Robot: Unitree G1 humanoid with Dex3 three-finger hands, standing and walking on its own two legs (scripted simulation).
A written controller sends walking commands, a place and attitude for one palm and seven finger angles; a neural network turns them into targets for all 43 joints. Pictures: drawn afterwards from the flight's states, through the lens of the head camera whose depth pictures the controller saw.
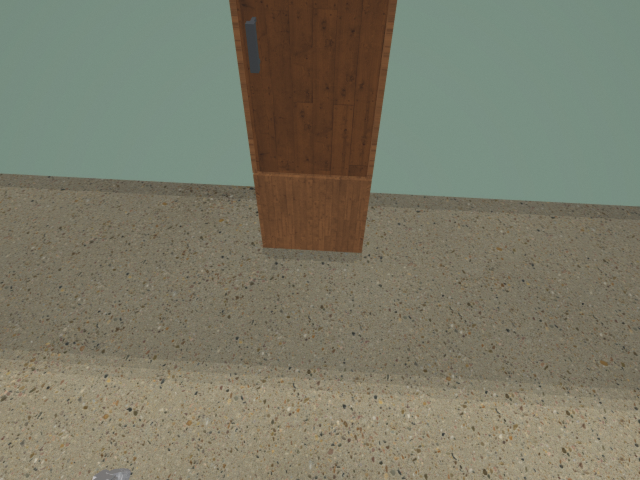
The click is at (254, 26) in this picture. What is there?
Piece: cupboard door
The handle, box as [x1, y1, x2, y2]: [245, 17, 259, 72]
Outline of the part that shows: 252,17 249,21 246,21 245,29 250,72 258,72 259,59 255,31 255,17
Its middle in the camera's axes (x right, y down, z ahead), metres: -0.18 -0.51 +1.01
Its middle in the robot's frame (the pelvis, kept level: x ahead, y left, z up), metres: +1.10 +0.23 +0.09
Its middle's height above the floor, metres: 0.86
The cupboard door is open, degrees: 0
